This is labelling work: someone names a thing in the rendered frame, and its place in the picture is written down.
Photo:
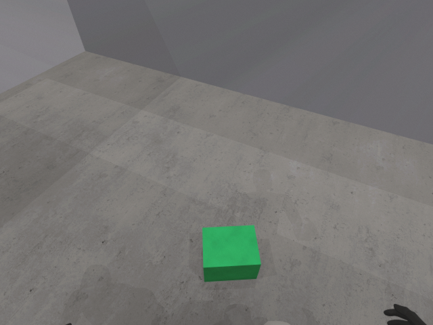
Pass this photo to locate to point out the right robot hand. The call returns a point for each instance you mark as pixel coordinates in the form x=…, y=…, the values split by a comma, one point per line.
x=404, y=313

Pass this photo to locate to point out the carton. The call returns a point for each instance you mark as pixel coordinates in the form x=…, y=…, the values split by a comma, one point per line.
x=230, y=253

